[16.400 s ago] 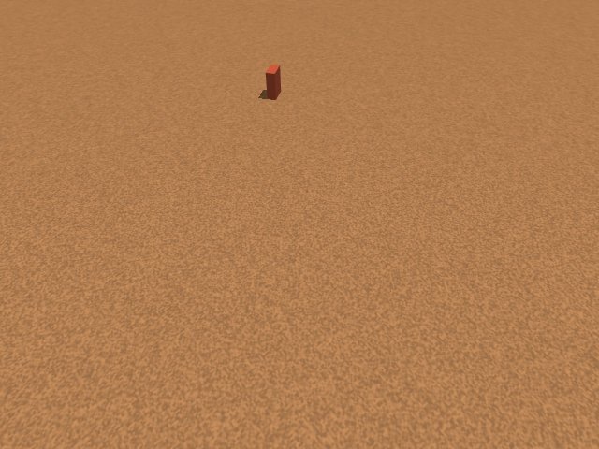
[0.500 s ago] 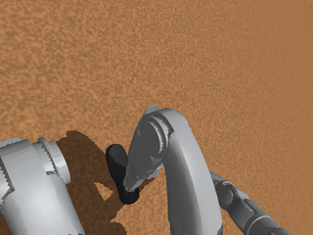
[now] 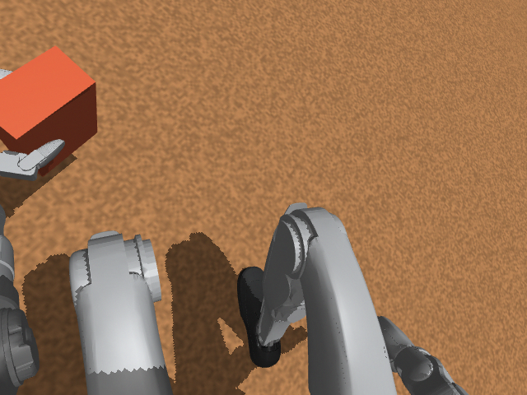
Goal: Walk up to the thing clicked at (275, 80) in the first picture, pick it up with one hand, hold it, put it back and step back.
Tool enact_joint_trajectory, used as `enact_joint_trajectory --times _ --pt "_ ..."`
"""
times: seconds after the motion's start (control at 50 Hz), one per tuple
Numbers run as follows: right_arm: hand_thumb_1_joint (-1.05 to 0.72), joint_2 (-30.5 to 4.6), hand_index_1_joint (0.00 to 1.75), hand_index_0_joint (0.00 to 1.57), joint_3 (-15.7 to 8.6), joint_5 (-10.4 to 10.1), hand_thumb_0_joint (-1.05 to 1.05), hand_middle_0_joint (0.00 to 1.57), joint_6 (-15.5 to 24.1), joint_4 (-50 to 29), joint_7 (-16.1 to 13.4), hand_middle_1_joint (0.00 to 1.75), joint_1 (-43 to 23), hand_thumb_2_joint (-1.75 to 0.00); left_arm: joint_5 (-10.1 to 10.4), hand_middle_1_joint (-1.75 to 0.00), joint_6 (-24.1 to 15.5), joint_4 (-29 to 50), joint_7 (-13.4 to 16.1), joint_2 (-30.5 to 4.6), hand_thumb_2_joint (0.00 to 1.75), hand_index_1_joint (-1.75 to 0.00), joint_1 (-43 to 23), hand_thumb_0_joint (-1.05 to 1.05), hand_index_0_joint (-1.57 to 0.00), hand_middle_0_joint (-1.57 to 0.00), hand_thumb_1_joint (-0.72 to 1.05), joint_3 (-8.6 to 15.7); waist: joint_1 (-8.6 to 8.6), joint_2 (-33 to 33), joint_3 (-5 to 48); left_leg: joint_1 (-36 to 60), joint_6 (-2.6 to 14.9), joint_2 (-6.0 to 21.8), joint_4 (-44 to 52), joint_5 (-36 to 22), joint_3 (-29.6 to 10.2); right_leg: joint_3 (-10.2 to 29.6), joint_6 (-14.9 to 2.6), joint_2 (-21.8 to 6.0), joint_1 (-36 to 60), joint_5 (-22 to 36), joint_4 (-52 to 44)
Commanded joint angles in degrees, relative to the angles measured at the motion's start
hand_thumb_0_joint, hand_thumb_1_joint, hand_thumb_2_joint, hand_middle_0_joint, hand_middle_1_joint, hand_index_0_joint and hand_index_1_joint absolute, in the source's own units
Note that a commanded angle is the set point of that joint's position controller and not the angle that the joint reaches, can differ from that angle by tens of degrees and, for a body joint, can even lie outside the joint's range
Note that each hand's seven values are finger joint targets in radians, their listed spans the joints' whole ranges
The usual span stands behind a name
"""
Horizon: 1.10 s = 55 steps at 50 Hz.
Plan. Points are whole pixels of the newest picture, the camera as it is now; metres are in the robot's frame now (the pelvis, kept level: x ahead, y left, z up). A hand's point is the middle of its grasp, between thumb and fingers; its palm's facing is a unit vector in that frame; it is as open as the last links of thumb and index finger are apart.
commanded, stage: settle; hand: left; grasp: from the side
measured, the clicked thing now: (48, 120) +0.48 +0.25 -0.11
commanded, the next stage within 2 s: lift in 0.32 s
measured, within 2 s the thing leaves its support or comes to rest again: neither
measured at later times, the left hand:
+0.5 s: hand (10, 94) +0.46 +0.27 -0.01, palm faces +0.22 -0.97 -0.06, open 10.0 cm
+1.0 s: hand out of the picture +0.42 +0.26 +0.12, palm faces +0.26 -0.96 -0.06, open 10.2 cm
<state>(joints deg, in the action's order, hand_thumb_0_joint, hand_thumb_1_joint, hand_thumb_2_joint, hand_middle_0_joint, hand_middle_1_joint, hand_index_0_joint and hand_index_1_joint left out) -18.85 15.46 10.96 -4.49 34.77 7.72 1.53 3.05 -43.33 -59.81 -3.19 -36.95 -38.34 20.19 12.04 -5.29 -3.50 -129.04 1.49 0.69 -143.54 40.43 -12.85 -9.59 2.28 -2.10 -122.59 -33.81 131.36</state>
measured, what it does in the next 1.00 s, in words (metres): rises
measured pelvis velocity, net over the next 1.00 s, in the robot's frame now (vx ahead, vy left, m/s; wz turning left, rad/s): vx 0.02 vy -0.01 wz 0.14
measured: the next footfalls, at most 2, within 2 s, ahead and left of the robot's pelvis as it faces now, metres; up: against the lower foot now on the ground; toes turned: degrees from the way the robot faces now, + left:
none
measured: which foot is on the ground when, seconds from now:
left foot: down 0.00-1.00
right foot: down 0.00-1.00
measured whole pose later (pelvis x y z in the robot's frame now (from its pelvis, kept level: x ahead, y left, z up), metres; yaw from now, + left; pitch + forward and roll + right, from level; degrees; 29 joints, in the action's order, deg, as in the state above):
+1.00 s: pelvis +0.02 -0.01 +0.12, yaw +8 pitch +33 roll -5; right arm -15.5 0.6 0.0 -2.5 33.6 1.0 6.7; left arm 7.9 -25.1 -35.6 -7.1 -19.9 -27.9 18.0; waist 4.9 1.2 10.7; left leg -111.8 0.5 1.1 -118.8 40.4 -3.7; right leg -2.9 0.9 -3.6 -110.8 -36.7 114.4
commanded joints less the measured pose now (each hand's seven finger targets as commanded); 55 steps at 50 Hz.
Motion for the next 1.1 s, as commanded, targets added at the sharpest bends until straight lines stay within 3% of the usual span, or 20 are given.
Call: enact_joint_trajectory --times 0.0,0.06,0.12,0.16,0.2,0.3,0.32,0.38,0.42,0.5,0.56,0.64,0.74,0.78,0.86,0.94,0.98,1.04,1.06,1.08 --pt "-0.89 -16.4 0.3 0.2 -8.3 -1.5 0.0 0.2 0.1 -1.4 -1.3 0.3 6.8 -0.89 0.7 -1.3 -1.5 14.5 -1.3 -8.0 1.18 -1.31 -16.9 0.0 -1.19 -1.19 0.28 1.4 1.17 23.6 35.8 24.3 -1.23 0.4 21.9 -3.6 3.7 -2.2 -4.32 2.9 14.4 5.2 -9.6" --pt "-0.89 -15.8 0.3 0.2 -9.8 -2.4 0.0 0.2 -0.1 -1.1 -1.6 0.3 8.2 -0.89 1.0 -1.3 0.0 14.3 -2.4 -5.6 1.17 -1.31 -15.9 0.0 -1.19 -1.19 0.25 0.5 1.15 22.8 37.1 24.8 -1.19 0.2 23.0 -3.2 4.2 -1.6 -4.37 2.6 14.2 4.5 -10.1" --pt "-0.89 -15.0 0.3 0.2 -10.8 -3.2 0.0 0.2 0.2 -1.5 -2.2 0.3 8.5 -0.9 1.6 -1.29 1.1 15.3 -3.1 -6.2 1.15 -1.3 -15.7 0.0 -1.17 -1.17 0.22 2.3 -0.03 20.7 40.1 23.9 -0.75 -0.2 22.1 -5.4 6.0 -0.4 -4.22 2.6 16.9 5.6 -11.1" --pt "-0.9 -14.6 0.3 0.2 -11.6 -3.8 0.0 0.2 0.3 -2.1 -2.5 0.3 8.3 -0.9 2.2 -1.29 1.4 18.3 -4.0 -5.8 1.15 -1.3 -18.4 0.0 -1.18 -1.18 0.17 1.8 -0.26 20.3 42.6 23.8 -0.56 -0.4 22.6 -5.7 6.6 0.1 -4.21 2.4 17.9 5.7 -11.4" --pt "-0.9 -14.3 0.3 0.2 -12.1 -4.2 0.0 0.2 0.6 -1.8 -2.8 0.3 9.1 -0.9 2.5 -1.31 2.4 15.1 -4.5 -4.5 1.16 -1.32 -17.5 0.0 -1.2 -1.2 0.18 1.6 0.25 18.0 40.6 21.7 -0.23 -0.5 22.6 -4.6 7.1 0.5 -4.06 2.4 18.1 4.7 -12.3" --pt "-0.9 -12.8 0.3 0.2 -12.8 -4.9 0.0 0.2 0.9 -2.4 -3.4 0.3 9.4 -0.9 2.5 -1.3 3.2 16.1 -5.5 -5.1 1.15 -1.31 -16.9 0.0 -1.2 -1.19 0.17 3.5 -1.97 17.8 45.1 23.7 -0.31 -0.7 23.6 -6.3 8.4 1.6 -4.1 2.0 20.3 5.2 -13.1" --pt "-0.9 -12.6 0.3 0.2 -13.1 -5.1 0.0 0.2 0.9 -2.3 -3.5 0.3 9.4 -0.9 2.4 -1.3 3.4 16.7 -5.7 -3.7 1.15 -1.31 -17.9 0.0 -1.18 -1.18 0.15 2.2 -1.36 18.5 44.6 23.9 -0.36 -0.7 24.2 -6.2 8.4 1.6 -4.19 1.9 19.7 5.1 -13.1" --pt "-0.9 -12.5 0.3 0.2 -13.6 -5.3 0.0 0.2 1.3 -1.8 -3.8 0.3 10.4 -0.9 3.3 -1.31 4.0 16.1 -6.1 -2.0 1.15 -1.32 -18.7 0.0 -1.2 -1.2 0.15 2.5 -1.09 17.6 45.1 24.7 -0.4 -0.7 24.1 -8.0 8.5 2.0 -4.16 1.7 20.3 6.8 -13.3" --pt "-0.94 -12.4 0.3 0.2 -14.0 -5.6 0.0 0.2 1.4 -2.0 -4.0 0.3 10.4 -0.9 3.1 -1.32 4.3 16.2 -6.1 -4.2 1.09 -1.31 -17.1 0.0 -1.2 -1.17 0.15 4.8 -2.78 16.3 46.7 25.4 -0.23 -0.8 24.3 -9.2 9.0 2.5 -4.13 1.6 21.5 7.2 -13.8" --pt "-0.94 -11.3 0.3 0.2 -14.9 -6.2 0.0 0.2 1.6 -2.9 -4.4 0.3 10.4 -0.9 3.9 -1.32 5.0 20.1 -7.0 -1.6 1.09 -1.31 -17.5 0.0 -1.19 -1.16 0.03 3.4 -3.33 17.2 49.5 27.3 -0.25 -0.8 25.8 -10.0 9.7 3.4 -4.22 1.4 23.5 7.6 -15.0" --pt "-0.94 -11.1 0.3 0.2 -15.8 -6.9 0.0 0.2 1.9 -3.3 -4.7 0.3 10.7 -0.9 4.7 -1.32 6.1 22.0 -6.9 -1.8 1.09 -1.31 -16.3 0.0 -1.19 -1.17 0.03 5.1 -4.5 17.3 51.1 29.0 -0.23 -0.9 27.6 -9.7 9.8 3.7 -4.37 1.3 23.9 7.0 -16.0" --pt "-0.94 -10.0 0.3 0.2 -17.1 -7.7 0.0 0.2 2.1 -3.9 -5.3 0.3 10.9 -0.9 4.7 -1.34 7.6 24.8 -5.9 2.1 1.1 -1.33 -14.8 0.0 -1.21 -1.18 -0.03 3.2 -4.64 16.0 50.1 30.0 -0.09 -1.0 30.6 -7.3 10.1 4.5 -4.43 1.0 24.7 4.9 -19.2" --pt "-0.94 -9.5 0.3 0.2 -18.5 -8.9 0.0 0.2 2.5 -4.5 -6.1 0.3 11.0 -0.9 4.6 -1.35 9.5 30.9 -4.4 3.3 1.11 -1.35 -13.1 0.0 -1.23 -1.21 -0.03 2.5 -5.54 15.3 51.9 34.8 -0.11 -1.0 34.6 -7.8 9.7 5.2 -4.58 0.7 26.4 5.0 -22.5" --pt "-0.94 -8.9 0.3 0.2 -18.8 -9.4 0.0 0.2 2.9 -4.8 -6.3 0.3 11.2 -0.9 5.2 -1.36 10.4 32.2 -4.2 5.5 1.12 -1.35 -12.2 0.0 -1.24 -1.21 -0.01 1.3 -4.87 13.9 50.6 34.9 0.13 -1.0 35.8 -7.3 9.8 5.5 -4.46 0.7 27.5 4.7 -24.5" --pt "-0.94 -8.4 0.3 0.2 -19.3 -10.2 0.0 0.2 3.3 -5.5 -7.0 0.3 11.1 -0.9 5.0 -1.37 12.1 36.3 -4.0 4.7 1.12 -1.36 -9.2 0.0 -1.25 -1.22 -0.02 1.0 -6.12 13.2 50.6 38.3 0.16 -0.9 39.5 -6.8 9.7 6.0 -4.41 0.7 31.1 4.0 -28.1" --pt "-0.93 -7.9 0.3 0.2 -19.6 -11.3 0.0 0.2 3.8 -6.4 -7.6 0.3 10.8 -0.9 5.7 -1.36 15.2 37.0 -3.9 7.9 1.13 -1.35 -2.3 0.0 -1.25 -1.22 0.04 -0.6 -6.79 11.7 48.0 42.3 0.05 -0.5 43.3 -7.7 9.2 6.2 -4.39 0.7 33.4 4.7 -31.7" --pt "-0.93 -7.2 0.3 0.2 -19.7 -11.7 0.0 0.2 4.0 -6.3 -8.0 0.3 11.0 -0.9 6.1 -1.37 15.8 42.8 -3.8 6.6 1.13 -1.35 -3.8 0.0 -1.25 -1.22 0.04 -0.2 -7.33 12.4 49.0 44.1 0.15 -0.6 45.2 -7.3 9.5 6.7 -4.32 0.7 36.3 4.5 -33.9" --pt "-0.93 -6.7 0.3 0.2 -19.7 -12.4 0.0 0.2 4.4 -6.5 -8.5 0.3 10.3 -0.9 6.2 -1.35 17.5 46.1 -4.3 7.8 1.12 -1.34 -0.9 0.0 -1.23 -1.2 0.04 -2.5 -7.57 12.9 46.7 47.5 -0.05 -0.3 49.2 -5.6 8.7 6.8 -4.31 0.7 37.7 3.0 -36.6" --pt "-0.92 -6.9 0.3 0.2 -19.9 -12.6 0.0 0.2 4.6 -7.3 -8.7 0.3 9.9 -0.9 6.4 -1.35 18.0 46.5 -4.1 6.3 1.13 -1.33 0.5 0.0 -1.23 -1.2 0.07 -0.6 -8.1 13.1 47.7 49.8 -0.12 -0.2 50.1 -6.9 8.5 6.9 -4.26 0.6 39.0 4.2 -37.4" --pt "-0.92 -6.6 0.3 0.2 -19.7 -12.9 0.0 0.2 4.7 -7.2 -8.9 0.3 9.7 -0.9 6.7 -1.33 18.9 45.2 -4.2 7.9 1.11 -1.32 3.7 0.0 -1.22 -1.19 0.07 -1.6 -8.21 12.1 46.2 50.6 -0.16 -0.2 51.3 -7.1 8.3 6.7 -4.21 0.7 40.1 4.2 -38.3"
